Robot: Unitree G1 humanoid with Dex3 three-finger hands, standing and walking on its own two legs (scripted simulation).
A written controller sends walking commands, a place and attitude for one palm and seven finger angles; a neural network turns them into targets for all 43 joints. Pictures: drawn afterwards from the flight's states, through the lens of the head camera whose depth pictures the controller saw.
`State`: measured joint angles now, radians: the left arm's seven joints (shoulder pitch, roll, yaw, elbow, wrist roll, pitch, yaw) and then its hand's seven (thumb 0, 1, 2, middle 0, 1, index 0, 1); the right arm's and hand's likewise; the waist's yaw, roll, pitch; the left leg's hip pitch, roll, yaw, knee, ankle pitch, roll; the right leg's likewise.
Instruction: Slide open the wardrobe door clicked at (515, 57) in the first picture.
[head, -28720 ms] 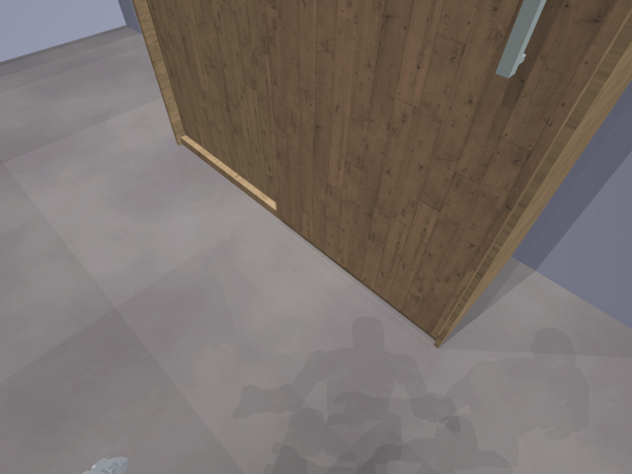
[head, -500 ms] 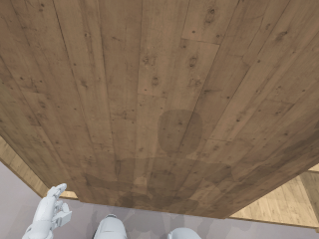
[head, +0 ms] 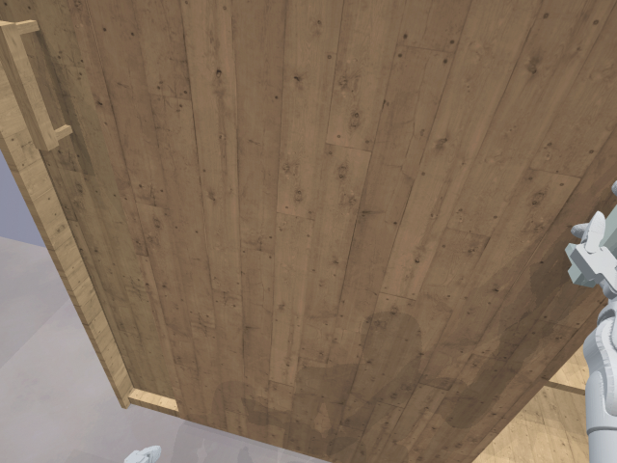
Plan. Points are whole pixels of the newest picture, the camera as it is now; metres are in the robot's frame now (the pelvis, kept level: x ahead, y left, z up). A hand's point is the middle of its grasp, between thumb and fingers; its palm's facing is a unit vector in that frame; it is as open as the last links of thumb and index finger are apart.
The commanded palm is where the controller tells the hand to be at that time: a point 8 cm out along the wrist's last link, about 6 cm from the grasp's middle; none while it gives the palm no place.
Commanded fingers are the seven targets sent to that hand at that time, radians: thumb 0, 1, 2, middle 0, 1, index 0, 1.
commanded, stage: stop walking and hold the door there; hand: right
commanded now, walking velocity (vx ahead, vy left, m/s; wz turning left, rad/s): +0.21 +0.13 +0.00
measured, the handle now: (615, 212) +0.35 -0.31 +0.26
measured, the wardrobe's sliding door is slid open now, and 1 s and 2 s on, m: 0.58 0.58 0.58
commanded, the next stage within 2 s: loosen the grip on the handle in 0.68 s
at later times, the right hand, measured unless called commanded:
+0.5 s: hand (580, 256) +0.32 -0.27 +0.21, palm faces +0.46 +0.87 -0.15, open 6.1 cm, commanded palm +0.28 -0.29 +0.13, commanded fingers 0.00 -0.90 -0.90 0.45 1.40 0.45 1.40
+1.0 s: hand (592, 256) +0.32 -0.29 +0.22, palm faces +0.50 +0.86 -0.09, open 8.1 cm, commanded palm +0.27 -0.32 +0.19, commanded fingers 0.00 0.55 -0.20 0.42 1.37 0.42 1.37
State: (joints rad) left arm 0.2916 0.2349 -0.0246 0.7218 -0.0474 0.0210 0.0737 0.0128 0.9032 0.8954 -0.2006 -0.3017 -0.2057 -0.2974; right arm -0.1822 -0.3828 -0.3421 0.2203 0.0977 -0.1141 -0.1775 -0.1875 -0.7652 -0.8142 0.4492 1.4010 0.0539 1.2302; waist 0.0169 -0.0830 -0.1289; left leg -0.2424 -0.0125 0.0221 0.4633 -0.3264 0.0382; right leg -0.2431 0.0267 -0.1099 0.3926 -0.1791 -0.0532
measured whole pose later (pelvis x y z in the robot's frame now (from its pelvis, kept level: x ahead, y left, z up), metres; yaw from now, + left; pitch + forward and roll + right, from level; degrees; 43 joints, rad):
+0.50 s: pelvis -0.04 -0.02 +0.00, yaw -2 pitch -3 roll +1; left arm 0.29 0.25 -0.01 0.74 -0.06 0.06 0.08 0.01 0.91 0.90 -0.20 -0.30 -0.20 -0.30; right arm -0.40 -0.38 -0.24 0.46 0.09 -0.14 -0.16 -0.18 -0.74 -0.81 0.45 1.40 0.19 1.34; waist -0.01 -0.07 -0.08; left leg -0.21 0.01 0.03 0.49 -0.36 0.04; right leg -0.25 0.06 -0.10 0.33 -0.11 -0.04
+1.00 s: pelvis -0.05 +0.00 -0.01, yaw -4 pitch -4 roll +2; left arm 0.24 0.22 -0.04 0.68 0.02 -0.13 0.03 0.01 0.90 0.90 -0.20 -0.30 -0.21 -0.30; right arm -0.56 -0.39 -0.28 0.40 -0.02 -0.07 -0.15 -0.06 -0.29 -0.64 0.52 1.43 0.38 1.39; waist 0.01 0.05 0.01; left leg -0.23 -0.04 0.02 0.51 -0.24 0.04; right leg -0.33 0.04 -0.07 0.47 -0.13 -0.07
